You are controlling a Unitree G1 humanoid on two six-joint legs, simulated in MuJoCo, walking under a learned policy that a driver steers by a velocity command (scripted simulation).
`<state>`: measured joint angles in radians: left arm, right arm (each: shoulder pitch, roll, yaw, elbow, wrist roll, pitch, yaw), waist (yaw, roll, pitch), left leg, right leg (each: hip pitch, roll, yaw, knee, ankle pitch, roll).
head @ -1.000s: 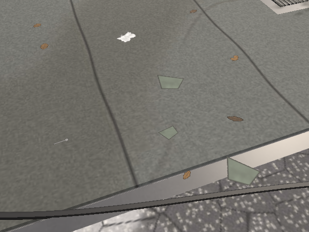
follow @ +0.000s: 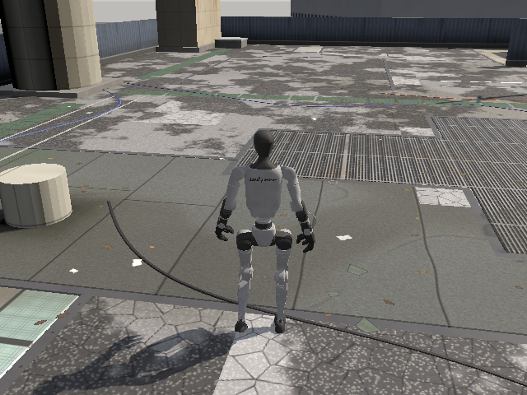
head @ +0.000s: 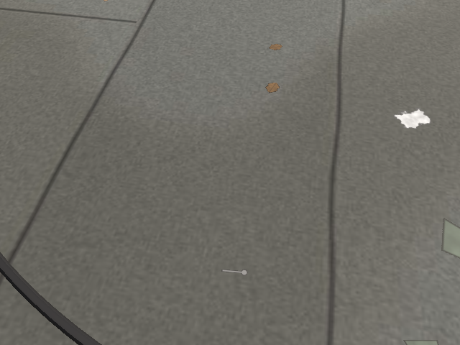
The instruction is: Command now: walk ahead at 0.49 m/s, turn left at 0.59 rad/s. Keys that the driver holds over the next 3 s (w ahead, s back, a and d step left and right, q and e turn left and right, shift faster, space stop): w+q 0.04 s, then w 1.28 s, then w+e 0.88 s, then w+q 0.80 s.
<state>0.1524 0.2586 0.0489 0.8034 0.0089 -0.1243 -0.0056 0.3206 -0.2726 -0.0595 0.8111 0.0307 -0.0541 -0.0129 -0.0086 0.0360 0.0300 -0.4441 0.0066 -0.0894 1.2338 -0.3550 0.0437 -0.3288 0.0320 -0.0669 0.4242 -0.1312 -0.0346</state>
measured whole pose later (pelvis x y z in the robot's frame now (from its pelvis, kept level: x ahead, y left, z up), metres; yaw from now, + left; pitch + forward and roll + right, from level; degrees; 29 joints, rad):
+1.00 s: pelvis +0.55 +0.06 -0.01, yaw +7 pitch +2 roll +0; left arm 0.10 0.26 0.05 0.81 -0.01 -0.10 -0.04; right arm 0.37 -0.27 -0.05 0.89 0.03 -0.08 0.00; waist -0.02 0.02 0.03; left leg -0.25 0.00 -0.05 1.09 -0.45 0.03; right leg -0.46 0.02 -0.06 0.57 -0.15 -0.07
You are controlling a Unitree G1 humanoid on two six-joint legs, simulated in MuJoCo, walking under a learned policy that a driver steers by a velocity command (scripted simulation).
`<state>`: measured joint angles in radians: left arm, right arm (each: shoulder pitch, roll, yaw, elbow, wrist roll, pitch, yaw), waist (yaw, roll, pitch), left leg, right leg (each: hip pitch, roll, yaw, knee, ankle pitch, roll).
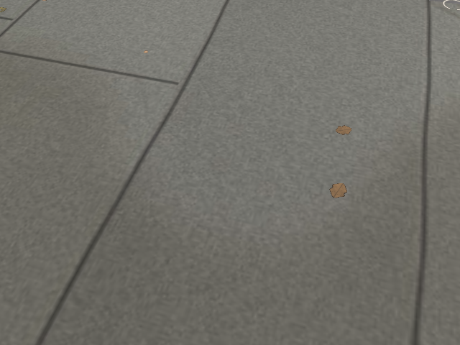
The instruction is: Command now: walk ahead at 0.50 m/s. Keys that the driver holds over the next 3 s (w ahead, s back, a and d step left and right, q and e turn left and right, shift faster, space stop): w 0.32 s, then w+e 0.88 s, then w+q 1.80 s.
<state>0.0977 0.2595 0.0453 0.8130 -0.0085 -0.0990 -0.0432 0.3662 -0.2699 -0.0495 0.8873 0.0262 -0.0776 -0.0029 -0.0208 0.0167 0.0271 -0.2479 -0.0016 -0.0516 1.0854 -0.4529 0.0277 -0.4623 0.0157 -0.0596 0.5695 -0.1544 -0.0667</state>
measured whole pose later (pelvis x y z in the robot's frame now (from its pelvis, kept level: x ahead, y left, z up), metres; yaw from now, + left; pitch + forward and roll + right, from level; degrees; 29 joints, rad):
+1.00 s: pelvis +0.53 -0.02 -0.01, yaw -19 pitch +2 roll +3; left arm 0.06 0.25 0.06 0.72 -0.02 -0.02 -0.06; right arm 0.31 -0.28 -0.09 0.92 0.02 -0.05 -0.02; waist -0.05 -0.02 0.04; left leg 0.08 0.07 0.30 0.40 -0.45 -0.06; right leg -0.53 -0.04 -0.07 0.62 -0.14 -0.11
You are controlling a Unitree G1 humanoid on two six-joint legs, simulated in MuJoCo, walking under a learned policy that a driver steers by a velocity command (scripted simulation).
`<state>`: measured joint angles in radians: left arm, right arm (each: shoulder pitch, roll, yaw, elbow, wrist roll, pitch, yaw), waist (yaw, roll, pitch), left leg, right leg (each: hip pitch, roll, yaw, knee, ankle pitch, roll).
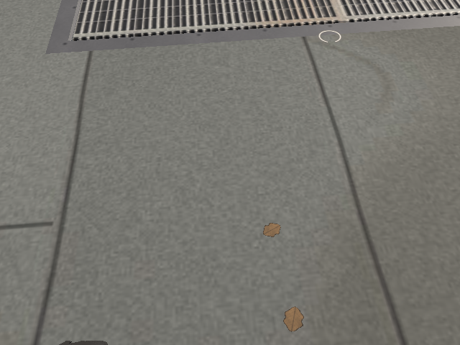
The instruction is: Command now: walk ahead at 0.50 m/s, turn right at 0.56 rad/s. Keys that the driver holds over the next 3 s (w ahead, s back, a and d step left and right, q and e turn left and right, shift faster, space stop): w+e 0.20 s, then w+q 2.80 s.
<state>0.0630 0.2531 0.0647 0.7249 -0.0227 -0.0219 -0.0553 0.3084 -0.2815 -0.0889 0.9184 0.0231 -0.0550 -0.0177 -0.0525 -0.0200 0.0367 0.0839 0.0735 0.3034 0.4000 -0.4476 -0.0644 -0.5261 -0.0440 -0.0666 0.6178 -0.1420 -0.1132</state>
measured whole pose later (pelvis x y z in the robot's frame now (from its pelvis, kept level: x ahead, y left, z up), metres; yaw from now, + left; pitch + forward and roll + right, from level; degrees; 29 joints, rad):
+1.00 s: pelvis +0.59 -0.02 +0.02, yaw +10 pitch +3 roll +0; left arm 0.03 0.27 0.04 0.66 0.00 -0.11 -0.01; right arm 0.37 -0.29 -0.07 0.77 0.03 -0.03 -0.01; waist -0.09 -0.02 0.01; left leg -0.10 -0.12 -0.21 0.44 -0.37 0.07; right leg -0.52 0.00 0.09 0.47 -0.01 0.04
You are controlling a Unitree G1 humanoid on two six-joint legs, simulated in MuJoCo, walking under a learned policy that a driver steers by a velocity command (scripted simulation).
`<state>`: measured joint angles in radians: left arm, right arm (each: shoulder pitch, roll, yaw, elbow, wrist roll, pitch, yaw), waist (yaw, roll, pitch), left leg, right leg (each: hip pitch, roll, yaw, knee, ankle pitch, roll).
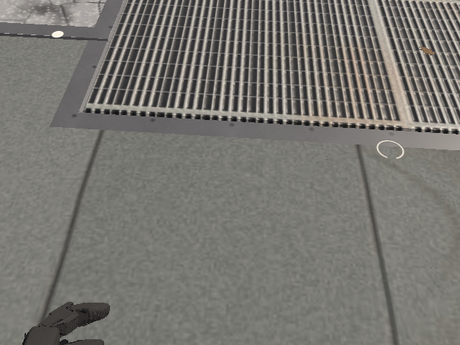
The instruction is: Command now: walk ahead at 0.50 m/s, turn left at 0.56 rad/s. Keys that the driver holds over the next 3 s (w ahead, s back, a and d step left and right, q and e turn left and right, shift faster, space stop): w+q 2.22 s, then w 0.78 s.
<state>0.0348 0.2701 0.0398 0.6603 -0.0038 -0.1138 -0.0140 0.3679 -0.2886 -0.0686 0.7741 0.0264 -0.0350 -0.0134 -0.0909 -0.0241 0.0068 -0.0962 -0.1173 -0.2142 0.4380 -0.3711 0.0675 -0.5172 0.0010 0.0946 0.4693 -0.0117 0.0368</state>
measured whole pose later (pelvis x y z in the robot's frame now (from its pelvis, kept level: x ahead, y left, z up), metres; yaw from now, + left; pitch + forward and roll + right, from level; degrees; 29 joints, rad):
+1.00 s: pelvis +0.53 +0.14 +0.00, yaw +36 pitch +2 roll +0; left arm 0.02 0.28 0.04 0.68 0.00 -0.11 -0.03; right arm 0.38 -0.30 -0.07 0.72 0.03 -0.03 -0.01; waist -0.09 -0.04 0.01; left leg -0.08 -0.11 -0.21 0.46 -0.40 0.06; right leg -0.52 0.00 0.08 0.49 -0.01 0.03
